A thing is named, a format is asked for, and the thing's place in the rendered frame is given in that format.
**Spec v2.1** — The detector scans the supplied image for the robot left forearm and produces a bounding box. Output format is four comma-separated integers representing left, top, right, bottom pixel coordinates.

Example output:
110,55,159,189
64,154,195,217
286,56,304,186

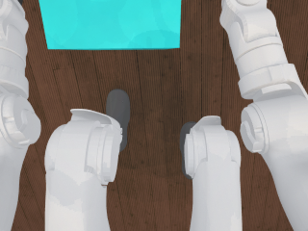
0,0,29,99

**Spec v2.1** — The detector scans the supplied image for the left robot thigh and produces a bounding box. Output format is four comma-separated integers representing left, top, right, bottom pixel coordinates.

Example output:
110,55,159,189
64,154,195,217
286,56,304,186
44,119,119,231

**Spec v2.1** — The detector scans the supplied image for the robot right forearm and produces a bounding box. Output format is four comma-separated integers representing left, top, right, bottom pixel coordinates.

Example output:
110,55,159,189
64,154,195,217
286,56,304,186
219,0,308,102

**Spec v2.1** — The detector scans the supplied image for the carton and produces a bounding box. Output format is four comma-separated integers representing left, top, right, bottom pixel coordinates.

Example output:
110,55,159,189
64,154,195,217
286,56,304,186
38,0,181,50

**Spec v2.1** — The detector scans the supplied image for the robot left shin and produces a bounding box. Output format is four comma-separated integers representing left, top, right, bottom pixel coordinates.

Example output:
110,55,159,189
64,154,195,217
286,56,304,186
44,109,122,172

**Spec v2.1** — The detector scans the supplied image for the robot right upper arm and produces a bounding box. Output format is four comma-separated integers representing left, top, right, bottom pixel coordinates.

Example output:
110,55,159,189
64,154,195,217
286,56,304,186
240,94,308,231

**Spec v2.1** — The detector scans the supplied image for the robot left upper arm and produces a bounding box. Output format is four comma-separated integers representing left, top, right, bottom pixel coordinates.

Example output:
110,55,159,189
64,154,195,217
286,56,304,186
0,92,41,231

